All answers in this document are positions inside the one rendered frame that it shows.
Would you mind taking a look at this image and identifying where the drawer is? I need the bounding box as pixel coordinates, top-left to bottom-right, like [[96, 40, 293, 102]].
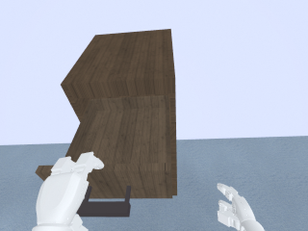
[[36, 95, 173, 199]]

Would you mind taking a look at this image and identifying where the robot right forearm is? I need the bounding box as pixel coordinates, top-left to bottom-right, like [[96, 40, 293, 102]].
[[240, 219, 265, 231]]

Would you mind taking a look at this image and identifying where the cabinet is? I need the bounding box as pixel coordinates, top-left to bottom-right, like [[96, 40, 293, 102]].
[[61, 29, 177, 195]]

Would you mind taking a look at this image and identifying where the left robot hand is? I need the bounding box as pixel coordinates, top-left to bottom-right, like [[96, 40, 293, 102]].
[[36, 152, 104, 231]]

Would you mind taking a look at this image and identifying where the handle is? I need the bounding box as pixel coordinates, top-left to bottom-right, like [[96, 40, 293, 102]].
[[76, 185, 131, 218]]

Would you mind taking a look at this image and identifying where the right robot hand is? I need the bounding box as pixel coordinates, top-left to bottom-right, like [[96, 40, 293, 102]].
[[217, 183, 256, 231]]

